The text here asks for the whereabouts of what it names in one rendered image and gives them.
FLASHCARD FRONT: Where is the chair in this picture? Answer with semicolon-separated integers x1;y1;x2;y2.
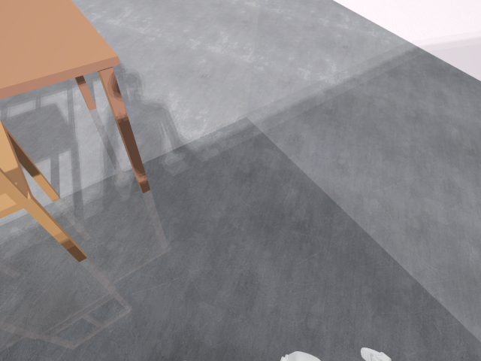
0;120;87;262

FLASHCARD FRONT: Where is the table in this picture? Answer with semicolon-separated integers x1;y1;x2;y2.
0;0;150;193

